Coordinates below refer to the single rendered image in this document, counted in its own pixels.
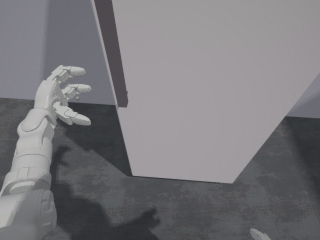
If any left robot upper arm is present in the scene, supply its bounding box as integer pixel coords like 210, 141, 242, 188
0, 188, 57, 240

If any robot left hand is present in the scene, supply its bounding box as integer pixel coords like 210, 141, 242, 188
34, 65, 92, 126

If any fridge door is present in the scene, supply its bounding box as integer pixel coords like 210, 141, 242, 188
91, 0, 320, 184

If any robot right hand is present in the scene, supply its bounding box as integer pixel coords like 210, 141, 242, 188
250, 228, 271, 240

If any handle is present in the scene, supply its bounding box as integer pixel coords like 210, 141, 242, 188
94, 0, 129, 108

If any robot left forearm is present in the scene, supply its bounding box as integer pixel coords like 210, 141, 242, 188
0, 108, 57, 197

